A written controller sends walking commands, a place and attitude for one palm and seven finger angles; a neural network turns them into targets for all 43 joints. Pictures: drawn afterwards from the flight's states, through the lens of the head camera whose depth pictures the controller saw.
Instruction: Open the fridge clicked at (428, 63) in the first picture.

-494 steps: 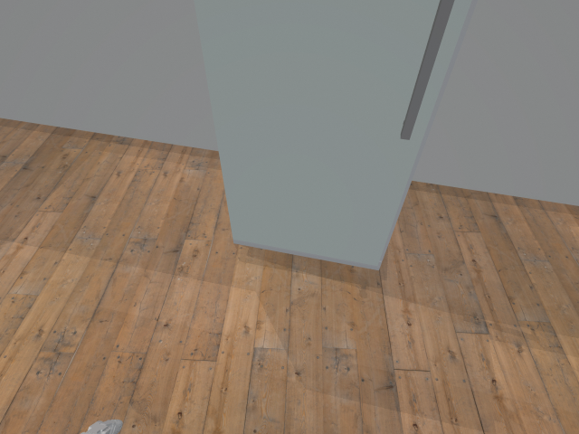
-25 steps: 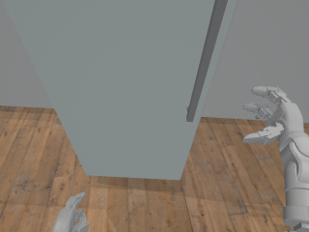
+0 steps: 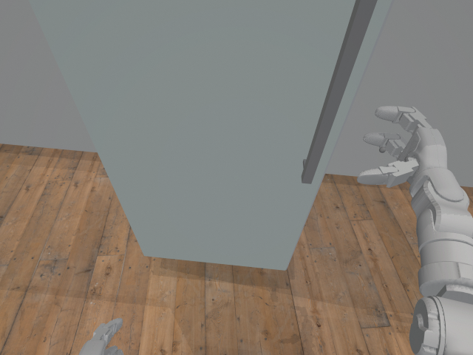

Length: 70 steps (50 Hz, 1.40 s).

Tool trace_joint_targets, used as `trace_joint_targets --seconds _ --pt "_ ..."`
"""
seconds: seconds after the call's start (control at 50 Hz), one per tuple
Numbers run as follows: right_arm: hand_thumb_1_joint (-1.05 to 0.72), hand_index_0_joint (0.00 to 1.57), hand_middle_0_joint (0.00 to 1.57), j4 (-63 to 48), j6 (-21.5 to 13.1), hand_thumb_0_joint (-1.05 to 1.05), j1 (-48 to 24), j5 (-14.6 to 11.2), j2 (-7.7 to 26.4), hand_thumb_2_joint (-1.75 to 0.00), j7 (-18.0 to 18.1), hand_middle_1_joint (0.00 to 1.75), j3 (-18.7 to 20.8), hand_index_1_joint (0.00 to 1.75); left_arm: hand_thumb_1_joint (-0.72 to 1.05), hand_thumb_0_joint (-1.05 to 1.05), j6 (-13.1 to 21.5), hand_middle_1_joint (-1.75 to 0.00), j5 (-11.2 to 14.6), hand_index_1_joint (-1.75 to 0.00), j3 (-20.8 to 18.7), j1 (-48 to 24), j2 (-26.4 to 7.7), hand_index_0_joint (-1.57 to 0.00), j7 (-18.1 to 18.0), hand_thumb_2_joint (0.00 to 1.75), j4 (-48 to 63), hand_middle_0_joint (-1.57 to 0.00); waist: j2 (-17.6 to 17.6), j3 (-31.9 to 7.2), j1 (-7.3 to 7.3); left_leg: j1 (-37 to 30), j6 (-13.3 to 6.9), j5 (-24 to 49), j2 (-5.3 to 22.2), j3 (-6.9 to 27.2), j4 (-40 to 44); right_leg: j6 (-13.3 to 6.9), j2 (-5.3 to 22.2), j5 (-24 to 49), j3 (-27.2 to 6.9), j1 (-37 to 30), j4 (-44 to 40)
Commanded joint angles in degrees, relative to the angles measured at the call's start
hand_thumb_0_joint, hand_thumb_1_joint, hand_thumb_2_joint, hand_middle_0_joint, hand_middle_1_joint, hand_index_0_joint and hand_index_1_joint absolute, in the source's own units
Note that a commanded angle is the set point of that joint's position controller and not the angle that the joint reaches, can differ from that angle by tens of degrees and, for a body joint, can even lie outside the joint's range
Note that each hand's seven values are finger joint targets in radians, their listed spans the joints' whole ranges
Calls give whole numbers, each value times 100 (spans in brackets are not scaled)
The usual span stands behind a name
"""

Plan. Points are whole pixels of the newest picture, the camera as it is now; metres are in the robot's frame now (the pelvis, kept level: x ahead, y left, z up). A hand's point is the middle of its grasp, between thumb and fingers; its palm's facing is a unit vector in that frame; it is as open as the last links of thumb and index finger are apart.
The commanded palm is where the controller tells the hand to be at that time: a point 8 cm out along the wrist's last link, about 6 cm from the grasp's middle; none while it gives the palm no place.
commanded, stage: move the hooked fingers beside the handle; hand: right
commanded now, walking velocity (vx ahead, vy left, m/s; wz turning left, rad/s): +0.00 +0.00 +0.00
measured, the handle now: (330, 96) +0.54 -0.12 +0.18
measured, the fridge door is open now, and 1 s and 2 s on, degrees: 0 0 0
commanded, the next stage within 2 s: feel for the door with the fingertips in 1.18 s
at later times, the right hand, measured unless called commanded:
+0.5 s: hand (361, 126) +0.49 -0.17 +0.16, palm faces +0.01 +1.00 +0.02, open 14.0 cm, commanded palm +0.46 -0.23 +0.16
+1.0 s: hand (364, 134) +0.46 -0.17 +0.16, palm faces +0.00 +1.00 +0.01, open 14.0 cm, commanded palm +0.44 -0.22 +0.16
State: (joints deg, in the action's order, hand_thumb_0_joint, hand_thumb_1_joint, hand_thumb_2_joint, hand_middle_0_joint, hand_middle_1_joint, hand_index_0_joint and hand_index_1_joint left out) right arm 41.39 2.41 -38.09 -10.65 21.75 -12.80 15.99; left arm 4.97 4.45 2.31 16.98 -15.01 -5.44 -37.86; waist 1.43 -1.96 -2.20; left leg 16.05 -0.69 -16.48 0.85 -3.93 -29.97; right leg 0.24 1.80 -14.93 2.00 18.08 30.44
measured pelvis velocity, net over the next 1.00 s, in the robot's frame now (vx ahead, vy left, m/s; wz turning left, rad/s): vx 0.00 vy -0.01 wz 0.01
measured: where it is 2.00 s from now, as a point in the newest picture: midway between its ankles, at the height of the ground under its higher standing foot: outside the picture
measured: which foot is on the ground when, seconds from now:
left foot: down 0.00-1.00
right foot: down 0.00-1.00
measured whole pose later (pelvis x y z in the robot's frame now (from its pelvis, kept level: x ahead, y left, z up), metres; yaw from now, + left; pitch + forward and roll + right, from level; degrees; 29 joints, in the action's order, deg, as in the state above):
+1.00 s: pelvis +0.00 -0.01 -0.01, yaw +1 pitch +7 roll +1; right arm 53.4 -5.5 -47.5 -8.2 20.0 -9.7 15.5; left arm 3.0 3.1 0.9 19.6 -14.8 -2.5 -37.7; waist 1.2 -4.2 -3.7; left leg 22.1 0.2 -17.8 1.1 -3.2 -33.3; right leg -0.7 1.7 -17.3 2.5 24.6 35.3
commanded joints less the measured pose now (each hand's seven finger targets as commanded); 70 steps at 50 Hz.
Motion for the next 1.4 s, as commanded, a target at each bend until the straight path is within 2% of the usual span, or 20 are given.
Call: trace_joint_targets --seconds 0.0,0.06,0.1,0.14,0.18,0.2,0.24,0.3,0.34,0.42,0.46,0.5,0.62,0.74,0.8,0.96,1.12,1.18,1.24,1.38 --pt "50 30 30 -865 -668 0 -3125 -105 1190 -30 0 120 105 120 90 0 212 -30 -46 -30 -301 10 -814 -20 -56 90 623 -20 -241 -1613 -161 -151 -24 1698 -120 189 334 -266 -151 1197 -175 -830 -140" --pt "50 30 30 -421 -790 0 -3329 -27 1514 -30 36 120 386 120 90 0 189 -30 -62 -30 -321 156 -852 -20 -38 90 536 -20 -57 -1679 -115 -116 -35 1728 -122 224 267 -250 -167 1176 -169 -709 -111" --pt "50 30 30 -142 -903 0 -3602 21 1452 -30 80 120 288 120 90 0 167 -30 -85 -30 -339 277 -867 -20 -23 90 476 -20 -330 -1595 -226 -52 -7 1648 -122 209 265 -275 -152 1100 -169 -584 -77" --pt "50 30 30 -46 -1042 0 -3603 83 1721 -30 104 120 528 120 90 0 161 -30 -97 -30 -364 345 -885 -20 2 90 478 -20 -24 -1887 -115 -127 -30 1815 -125 261 174 -259 -161 1238 -139 -620 -34" --pt "50 30 30 -99 -1184 0 -3926 141 1373 -30 98 120 211 120 90 0 164 -30 -112 -30 -365 413 -845 -20 46 90 469 -20 254 -1977 -209 -16 -45 1898 -141 231 120 -233 -168 1367 -151 -733 2" --pt "50 30 30 79 -1230 0 -3806 127 1495 -30 124 120 352 120 90 0 151 -30 -137 -30 -393 516 -874 -20 61 90 439 -20 -105 -2028 -203 -105 -38 1987 -153 216 102 -262 -146 1460 -160 -676 57" --pt "50 30 30 263 -1267 0 -3715 117 1693 -30 101 120 555 120 90 0 121 -30 -131 -30 -402 545 -901 -20 77 90 448 -20 3 -2096 -150 -126 -29 2087 -168 259 77 -256 -148 1461 -114 -622 60" --pt "50 30 30 708 -1281 0 -4070 195 1558 -30 115 120 359 120 90 0 62 -30 -155 -30 -410 711 -929 -20 80 90 379 -20 -270 -1710 -326 107 -5 1813 -167 217 101 -261 -133 1201 -132 -335 63" --pt "50 30 30 731 -1344 0 -4382 284 1891 -30 162 120 537 120 90 0 45 -30 -166 -30 -409 773 -958 -20 86 90 358 -20 45 -1896 -340 150 -5 1748 -165 282 78 -252 -149 1117 -135 -329 82" --pt "50 30 30 610 -1594 0 -4199 264 1852 -30 177 120 662 120 90 0 51 -30 -211 -30 -454 919 -945 -20 149 90 377 -20 48 -2472 -251 20 -31 2110 -215 243 -72 -228 -118 1622 -161 -610 196" --pt "50 30 30 690 -1562 0 -4025 256 1695 -30 111 120 518 120 90 0 14 -30 -192 -30 -444 885 -935 -20 162 90 409 -20 164 -2258 -271 127 -26 2091 -220 226 -62 -218 -108 1586 -119 -526 186" --pt "50 30 30 820 -1510 0 -3762 237 1623 -30 103 120 511 120 90 0 -26 -30 -200 -30 -473 956 -947 -20 175 90 427 -20 -180 -2120 -251 80 -28 2081 -230 178 -68 -243 -94 1614 -119 -395 200" --pt "50 30 30 118 -1461 0 -3757 196 1781 -30 130 120 686 120 90 0 -67 -30 -184 -30 -497 868 -941 -20 197 90 545 -20 86 -2328 -178 84 -36 2162 -258 201 -90 -228 -72 1760 -118 -599 227" --pt "50 30 30 -262 -1332 0 -3616 156 1538 -30 150 120 492 120 90 0 -68 -30 -162 -30 -487 743 -902 -20 203 90 551 -20 275 -2250 -199 154 -48 2197 -262 175 -86 -207 -53 1916 -150 -766 228" --pt "50 30 30 -154 -1199 0 -3772 127 1007 -30 155 120 52 120 90 0 -60 -30 -144 -30 -468 717 -869 -20 195 90 530 -20 92 -1889 -343 379 -57 1929 -265 106 -19 -210 -44 1744 -207 -753 211" --pt "50 30 30 -49 -1196 0 -3990 187 878 -30 356 120 -20 120 90 0 -25 -30 -161 -30 -421 558 -852 -20 217 90 532 -20 103 -1857 -317 503 -67 1656 -227 104 -52 -167 -63 1440 -280 -707 161" --pt "50 30 30 486 -1454 0 -4370 315 1415 -30 466 120 333 120 90 0 -26 -30 -191 -30 -381 613 -875 -20 187 90 480 -20 -173 -1942 -326 341 -40 1570 -192 205 -56 -211 -115 1068 -258 -376 200" --pt "50 30 30 573 -1517 0 -4568 325 1104 -30 383 120 15 120 90 0 9 -30 -181 -30 -377 615 -862 -20 188 90 476 -20 105 -1925 -423 543 -40 1438 -197 207 -55 -193 -117 943 -259 -444 209" --pt "50 30 30 772 -1536 0 -4272 268 1670 -30 339 120 508 120 90 0 -6 -30 -181 -30 -395 709 -929 -20 160 90 470 -20 -156 -2224 -297 166 -21 1691 -198 269 -71 -228 -134 1048 -192 -292 229" --pt "50 30 30 498 -1516 0 -4186 156 1018 -30 238 120 75 120 90 0 2 -30 -175 -30 -438 779 -882 -20 215 90 465 -20 52 -2058 -361 368 -31 1692 -245 200 -31 -222 -117 1131 -177 -429 232"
